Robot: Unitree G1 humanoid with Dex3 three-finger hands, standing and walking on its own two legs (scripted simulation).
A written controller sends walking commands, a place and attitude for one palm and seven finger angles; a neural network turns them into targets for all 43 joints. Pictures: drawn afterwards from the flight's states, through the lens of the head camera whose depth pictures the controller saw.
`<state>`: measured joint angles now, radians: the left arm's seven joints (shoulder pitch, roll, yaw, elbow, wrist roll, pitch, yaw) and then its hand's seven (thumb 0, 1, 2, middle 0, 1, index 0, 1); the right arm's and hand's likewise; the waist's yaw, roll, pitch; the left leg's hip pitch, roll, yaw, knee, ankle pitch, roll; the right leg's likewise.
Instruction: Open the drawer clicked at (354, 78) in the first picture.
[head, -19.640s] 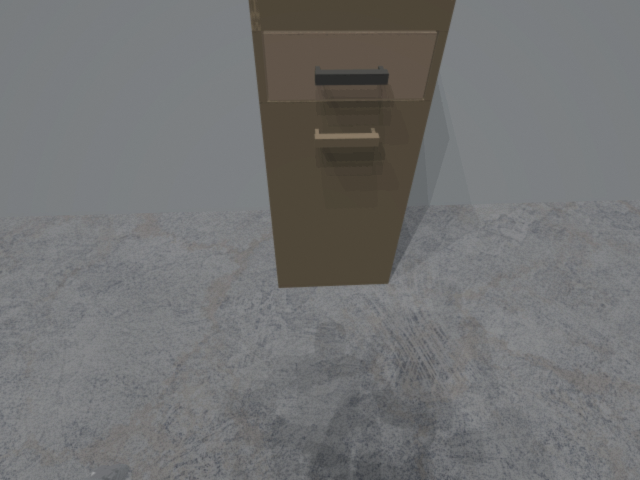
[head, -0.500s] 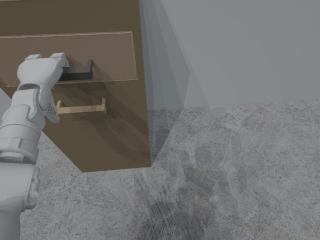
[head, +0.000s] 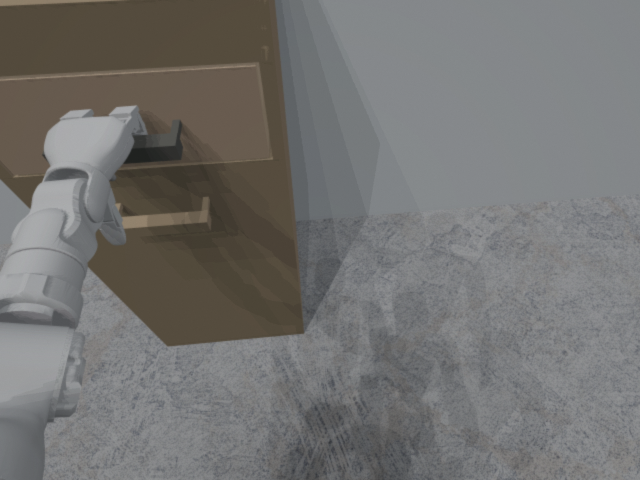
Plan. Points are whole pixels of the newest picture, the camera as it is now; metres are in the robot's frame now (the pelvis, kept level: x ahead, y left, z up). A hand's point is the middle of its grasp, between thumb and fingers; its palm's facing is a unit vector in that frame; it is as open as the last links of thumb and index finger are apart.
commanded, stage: close the thumb around the handle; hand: left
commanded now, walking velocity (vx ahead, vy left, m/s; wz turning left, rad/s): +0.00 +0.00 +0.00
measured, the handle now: (118, 140) +0.54 +0.26 +0.11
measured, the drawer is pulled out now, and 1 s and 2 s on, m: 0.00 0.00 0.03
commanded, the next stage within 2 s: pull the drawer open in 0.62 s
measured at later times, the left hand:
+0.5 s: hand (114, 176) +0.49 +0.25 +0.09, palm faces -0.05 -0.01 -1.00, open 6.2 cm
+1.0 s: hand (115, 180) +0.48 +0.25 +0.09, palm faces -0.03 -0.03 -1.00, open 6.0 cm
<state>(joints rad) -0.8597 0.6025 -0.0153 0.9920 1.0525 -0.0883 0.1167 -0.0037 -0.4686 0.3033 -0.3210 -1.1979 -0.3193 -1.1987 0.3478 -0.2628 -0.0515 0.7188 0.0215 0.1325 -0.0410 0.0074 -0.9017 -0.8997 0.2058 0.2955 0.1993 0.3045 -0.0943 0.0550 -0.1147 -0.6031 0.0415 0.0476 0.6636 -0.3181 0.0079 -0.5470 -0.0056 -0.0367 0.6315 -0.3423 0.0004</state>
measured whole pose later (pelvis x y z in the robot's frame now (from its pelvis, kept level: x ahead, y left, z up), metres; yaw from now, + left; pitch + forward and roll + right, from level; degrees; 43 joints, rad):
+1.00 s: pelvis +0.01 +0.01 +0.00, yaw -2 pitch +15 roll -1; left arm -0.75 0.62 0.06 0.91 1.04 -0.12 0.12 0.00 0.68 0.79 -0.31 -1.35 -0.36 -1.35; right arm 0.35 -0.27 -0.06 0.69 0.02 0.14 -0.05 0.01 -0.90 -0.90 0.21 0.30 0.20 0.30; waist -0.10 0.05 -0.12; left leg -0.58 0.05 0.08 0.65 -0.33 0.01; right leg -0.54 0.00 0.00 0.61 -0.33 0.01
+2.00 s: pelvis +0.02 +0.01 +0.01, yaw -3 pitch +13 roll -1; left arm -0.50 0.58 0.07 0.63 0.98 -0.06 0.11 -0.01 0.71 0.77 -0.29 -1.35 -0.36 -1.35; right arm 0.32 -0.27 -0.07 0.68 0.03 0.15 -0.02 0.01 -0.90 -0.90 0.20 0.30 0.20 0.30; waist -0.08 0.06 -0.13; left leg -0.50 0.05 0.10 0.61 -0.33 0.02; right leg -0.47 0.00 0.02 0.57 -0.33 0.02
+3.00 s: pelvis +0.01 +0.01 +0.01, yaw -3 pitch +11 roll -1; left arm -0.44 0.55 0.04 0.57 0.98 -0.05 0.14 0.00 0.71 0.77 -0.30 -1.35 -0.37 -1.35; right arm 0.32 -0.27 -0.07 0.67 0.04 0.12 -0.02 0.01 -0.90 -0.90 0.20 0.30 0.20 0.30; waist -0.06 0.06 -0.12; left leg -0.49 0.04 0.10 0.61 -0.32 0.02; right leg -0.45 0.00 0.02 0.58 -0.32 0.02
